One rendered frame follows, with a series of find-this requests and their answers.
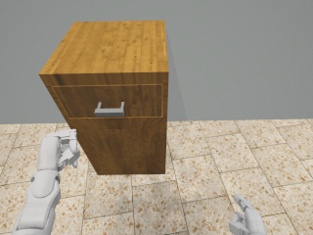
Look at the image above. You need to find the cabinet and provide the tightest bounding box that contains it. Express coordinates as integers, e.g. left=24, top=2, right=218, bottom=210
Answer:
left=39, top=20, right=169, bottom=175

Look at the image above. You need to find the left robot forearm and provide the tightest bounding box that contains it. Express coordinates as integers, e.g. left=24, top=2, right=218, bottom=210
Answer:
left=11, top=169, right=62, bottom=235

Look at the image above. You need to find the handle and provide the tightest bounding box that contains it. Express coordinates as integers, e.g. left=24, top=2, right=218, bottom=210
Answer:
left=94, top=102, right=124, bottom=118

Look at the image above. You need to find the left robot hand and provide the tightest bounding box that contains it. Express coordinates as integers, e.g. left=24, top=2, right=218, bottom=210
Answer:
left=37, top=129, right=80, bottom=172

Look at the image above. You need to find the right robot hand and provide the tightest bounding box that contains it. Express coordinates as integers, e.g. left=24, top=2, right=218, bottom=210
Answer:
left=229, top=194, right=268, bottom=235

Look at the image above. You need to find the drawer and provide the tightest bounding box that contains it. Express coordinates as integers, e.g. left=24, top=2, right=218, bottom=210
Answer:
left=53, top=83, right=162, bottom=118

